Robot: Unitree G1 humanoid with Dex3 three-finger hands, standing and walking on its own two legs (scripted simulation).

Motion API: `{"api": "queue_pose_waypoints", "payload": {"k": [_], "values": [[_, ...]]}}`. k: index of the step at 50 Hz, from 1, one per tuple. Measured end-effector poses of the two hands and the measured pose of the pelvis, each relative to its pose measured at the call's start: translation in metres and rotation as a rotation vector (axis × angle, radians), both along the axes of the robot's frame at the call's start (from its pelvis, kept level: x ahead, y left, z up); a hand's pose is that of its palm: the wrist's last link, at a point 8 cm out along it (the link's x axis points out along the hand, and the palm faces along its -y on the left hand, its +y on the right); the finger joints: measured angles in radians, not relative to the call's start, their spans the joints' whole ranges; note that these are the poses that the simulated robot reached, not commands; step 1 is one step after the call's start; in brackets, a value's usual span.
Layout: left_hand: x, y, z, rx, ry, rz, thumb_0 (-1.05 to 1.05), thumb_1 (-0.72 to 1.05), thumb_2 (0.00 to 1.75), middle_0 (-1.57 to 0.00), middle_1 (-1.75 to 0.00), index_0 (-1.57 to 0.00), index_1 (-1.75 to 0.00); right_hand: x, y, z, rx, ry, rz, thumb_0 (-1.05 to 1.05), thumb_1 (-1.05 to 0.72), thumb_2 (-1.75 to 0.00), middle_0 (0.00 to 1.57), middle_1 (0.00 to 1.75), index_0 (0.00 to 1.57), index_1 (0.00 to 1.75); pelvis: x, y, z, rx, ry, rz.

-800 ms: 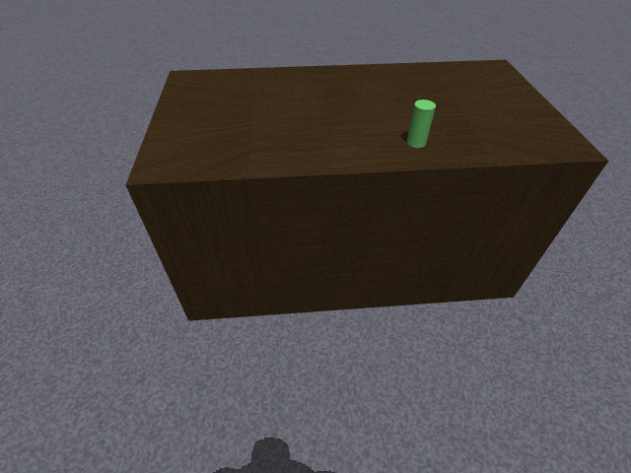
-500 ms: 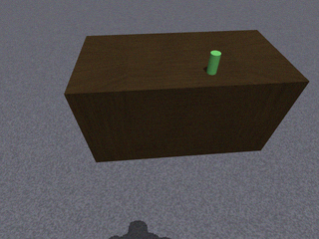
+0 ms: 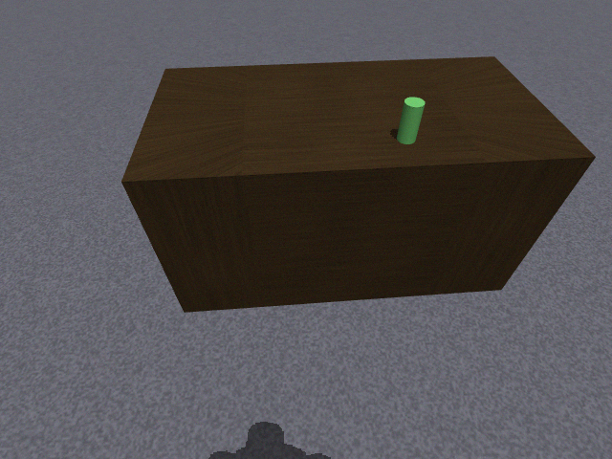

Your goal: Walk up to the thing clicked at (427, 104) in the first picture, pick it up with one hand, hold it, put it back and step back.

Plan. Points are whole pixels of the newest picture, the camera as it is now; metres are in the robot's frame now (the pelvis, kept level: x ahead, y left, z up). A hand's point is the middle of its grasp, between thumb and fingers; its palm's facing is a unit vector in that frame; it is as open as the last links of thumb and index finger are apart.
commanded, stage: stand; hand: right
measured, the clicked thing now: (410, 121) +0.97 -0.26 -0.08
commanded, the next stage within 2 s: walk up in 0.32 s
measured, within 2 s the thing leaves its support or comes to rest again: neither
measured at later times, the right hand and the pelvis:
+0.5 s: hand out of the picture +0.06 -0.30 -0.16, palm faces +0.00 +0.92 -0.38, open 7.4 cm; pelvis +0.02 -0.03 -0.01, yaw +1 degrees
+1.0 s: hand (536, 378) +0.29 -0.36 -0.14, palm faces -0.14 +0.88 -0.45, open 7.4 cm; pelvis +0.18 -0.09 -0.03, yaw +6 degrees
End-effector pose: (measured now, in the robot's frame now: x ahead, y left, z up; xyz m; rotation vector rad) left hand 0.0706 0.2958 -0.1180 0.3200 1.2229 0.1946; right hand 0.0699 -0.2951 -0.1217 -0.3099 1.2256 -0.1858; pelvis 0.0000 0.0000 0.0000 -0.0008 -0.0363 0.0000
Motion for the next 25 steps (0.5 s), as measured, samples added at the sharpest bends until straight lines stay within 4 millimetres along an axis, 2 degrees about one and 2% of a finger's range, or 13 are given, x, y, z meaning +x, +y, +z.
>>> {"api": "queue_pose_waypoints", "payload": {"k": [18,21,25], "values": [[0.006,0.001,0.001,-0.008,-0.019,0.002,0.0,0.9,0.9,-0.2,-0.3,-0.2,-0.3,0.001,-0.004,0.001,0.0,-0.019,0.0,0.01,-0.9,-0.9,0.2,0.3,0.2,0.3,0.004,-0.002,-0.002,0.002,0.001,0.005],[0.011,0.006,0.001,-0.001,-0.031,0.003,0.0,0.9,0.9,-0.2,-0.3,-0.2,-0.3,-0.004,-0.016,0.002,-0.013,-0.044,-0.007,0.01,-0.9,-0.89,0.2,0.3,0.21,0.3,0.01,-0.009,-0.006,0.013,0.009,0.004],[0.025,0.006,0.006,0.022,-0.048,0.003,0.01,0.9,0.9,-0.2,-0.3,-0.2,-0.3,-0.019,-0.046,0.005,-0.052,-0.009,-0.02,0.01,-0.9,-0.89,0.21,0.3,0.21,0.3,0.021,-0.026,-0.009,0.03,0.008,0.012]]}}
